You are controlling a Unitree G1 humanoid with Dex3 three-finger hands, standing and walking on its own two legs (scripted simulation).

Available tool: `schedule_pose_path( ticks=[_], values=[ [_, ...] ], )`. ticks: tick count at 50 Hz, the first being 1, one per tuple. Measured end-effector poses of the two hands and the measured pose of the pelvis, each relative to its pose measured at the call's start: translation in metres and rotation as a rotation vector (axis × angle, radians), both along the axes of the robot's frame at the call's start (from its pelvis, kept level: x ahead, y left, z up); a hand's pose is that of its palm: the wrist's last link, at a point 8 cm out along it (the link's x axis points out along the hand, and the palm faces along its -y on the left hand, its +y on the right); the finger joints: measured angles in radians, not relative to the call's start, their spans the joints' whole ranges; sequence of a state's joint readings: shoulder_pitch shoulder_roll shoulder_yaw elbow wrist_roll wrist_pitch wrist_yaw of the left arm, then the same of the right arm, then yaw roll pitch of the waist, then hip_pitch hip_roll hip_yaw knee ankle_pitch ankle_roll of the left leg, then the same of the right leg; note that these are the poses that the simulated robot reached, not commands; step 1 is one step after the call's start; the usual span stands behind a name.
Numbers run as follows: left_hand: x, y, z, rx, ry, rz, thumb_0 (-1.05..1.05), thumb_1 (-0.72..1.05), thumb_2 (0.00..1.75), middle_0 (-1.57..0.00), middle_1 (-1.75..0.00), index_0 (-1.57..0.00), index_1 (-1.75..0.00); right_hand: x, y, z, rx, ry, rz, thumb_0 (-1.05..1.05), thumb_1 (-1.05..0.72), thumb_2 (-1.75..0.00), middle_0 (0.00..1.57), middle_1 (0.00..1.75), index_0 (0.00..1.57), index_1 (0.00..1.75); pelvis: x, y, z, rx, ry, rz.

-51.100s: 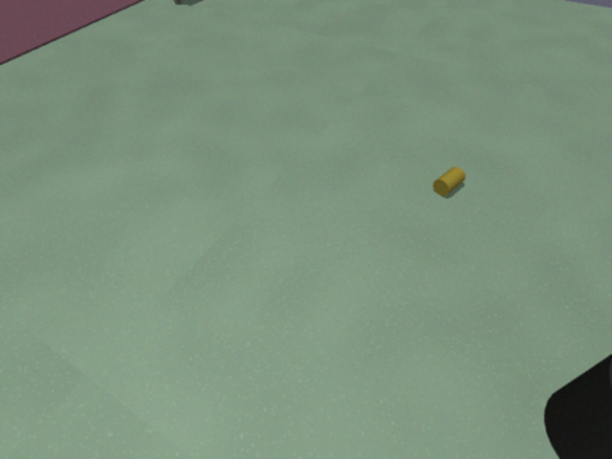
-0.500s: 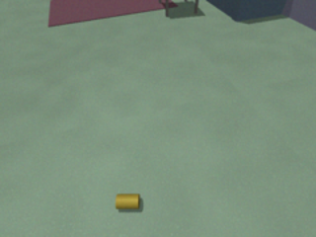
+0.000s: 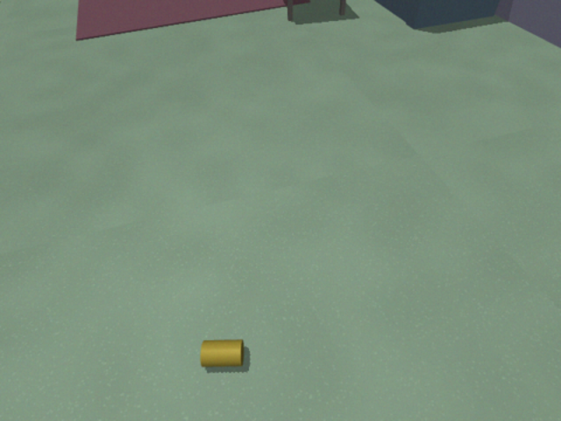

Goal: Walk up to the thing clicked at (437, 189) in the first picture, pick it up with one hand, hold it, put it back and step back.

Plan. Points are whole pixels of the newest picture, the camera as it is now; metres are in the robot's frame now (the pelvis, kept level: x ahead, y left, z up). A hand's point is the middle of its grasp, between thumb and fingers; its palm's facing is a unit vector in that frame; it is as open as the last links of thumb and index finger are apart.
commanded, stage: stand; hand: left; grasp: from above
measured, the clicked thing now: (222, 353) +0.48 +0.24 -0.74
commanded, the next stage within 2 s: step back in 1.12 s
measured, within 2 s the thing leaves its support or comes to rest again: neither
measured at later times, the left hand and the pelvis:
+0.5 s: hand out of the picture +0.09 +0.25 -0.15, palm faces +0.01 -0.94 -0.34, open 7.4 cm; pelvis +0.01 +0.00 +0.00, yaw +0 degrees
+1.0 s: hand out of the picture +0.09 +0.25 -0.16, palm faces +0.00 -0.94 -0.33, open 7.4 cm; pelvis +0.02 +0.00 +0.00, yaw -1 degrees
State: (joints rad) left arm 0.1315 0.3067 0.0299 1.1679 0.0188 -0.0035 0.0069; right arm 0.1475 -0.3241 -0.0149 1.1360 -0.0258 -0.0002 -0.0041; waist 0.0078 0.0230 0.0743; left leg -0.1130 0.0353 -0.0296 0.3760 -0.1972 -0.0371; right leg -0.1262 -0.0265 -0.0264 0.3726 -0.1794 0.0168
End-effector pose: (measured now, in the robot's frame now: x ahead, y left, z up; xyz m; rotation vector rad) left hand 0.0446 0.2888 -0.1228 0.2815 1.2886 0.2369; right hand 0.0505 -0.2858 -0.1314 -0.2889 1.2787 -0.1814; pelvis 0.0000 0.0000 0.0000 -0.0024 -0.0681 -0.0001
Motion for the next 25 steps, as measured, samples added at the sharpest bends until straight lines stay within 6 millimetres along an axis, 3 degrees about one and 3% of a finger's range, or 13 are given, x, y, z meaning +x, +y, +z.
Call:
schedule_pose_path(
  ticks=[25],
  values=[
    [0.035, 0.004, 0.005, 0.001, -0.042, -0.026, 0.0, 0.9, 0.9, -0.2, -0.3, -0.2, -0.3, 0.025, -0.001, 0.005, -0.009, -0.032, 0.006, 0.01, -0.9, -0.89, 0.2, 0.3, 0.2, 0.3, 0.012, 0.002, 0.002, 0.002, 0.015, -0.008]
  ],
)
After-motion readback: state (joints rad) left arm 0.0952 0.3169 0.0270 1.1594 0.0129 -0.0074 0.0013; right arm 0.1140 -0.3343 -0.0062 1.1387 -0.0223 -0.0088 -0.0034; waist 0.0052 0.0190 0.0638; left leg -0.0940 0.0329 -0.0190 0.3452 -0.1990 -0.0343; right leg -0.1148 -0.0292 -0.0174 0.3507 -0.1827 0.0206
